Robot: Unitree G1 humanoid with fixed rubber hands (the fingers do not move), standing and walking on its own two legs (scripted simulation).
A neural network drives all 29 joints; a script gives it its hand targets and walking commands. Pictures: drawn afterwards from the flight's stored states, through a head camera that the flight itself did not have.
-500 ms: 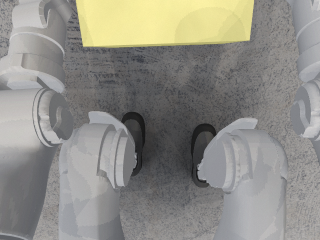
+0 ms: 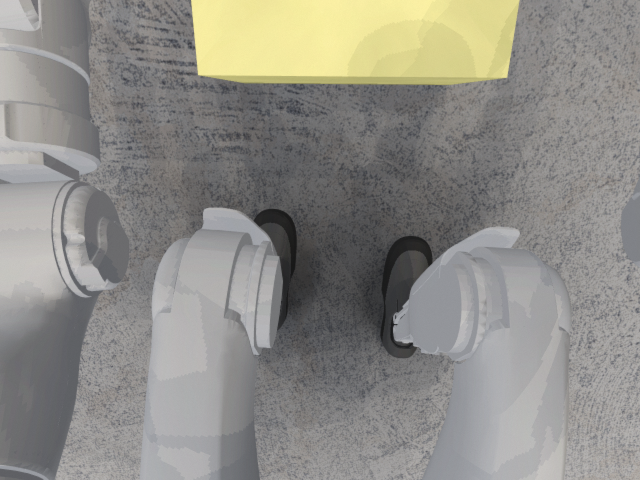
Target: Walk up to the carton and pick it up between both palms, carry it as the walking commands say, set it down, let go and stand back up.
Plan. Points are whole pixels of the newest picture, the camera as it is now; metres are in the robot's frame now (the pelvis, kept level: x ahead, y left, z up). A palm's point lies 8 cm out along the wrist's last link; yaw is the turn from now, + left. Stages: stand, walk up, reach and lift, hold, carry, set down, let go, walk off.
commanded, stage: set down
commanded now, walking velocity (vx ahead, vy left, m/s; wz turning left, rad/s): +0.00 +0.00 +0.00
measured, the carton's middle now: out of the picture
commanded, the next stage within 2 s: let go in 1.08 s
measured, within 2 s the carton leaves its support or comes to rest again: neither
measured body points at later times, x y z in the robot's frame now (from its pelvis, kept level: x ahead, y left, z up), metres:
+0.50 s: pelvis -0.01 +0.00 +0.12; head +0.38 +0.01 +0.32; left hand +0.58 +0.24 -0.01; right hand +0.63 -0.21 +0.00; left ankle +0.12 +0.12 -0.35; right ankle +0.09 -0.10 -0.35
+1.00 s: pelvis +0.00 +0.00 +0.25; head +0.38 +0.01 +0.47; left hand +0.58 +0.25 +0.14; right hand +0.64 -0.22 +0.15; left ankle +0.12 +0.12 -0.35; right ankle +0.09 -0.10 -0.35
